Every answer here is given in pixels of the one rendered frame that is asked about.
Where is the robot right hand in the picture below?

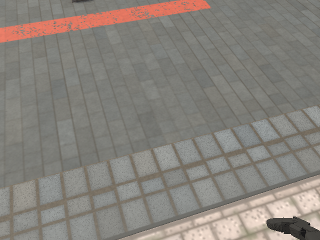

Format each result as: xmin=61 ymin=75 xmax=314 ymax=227
xmin=266 ymin=216 xmax=320 ymax=240

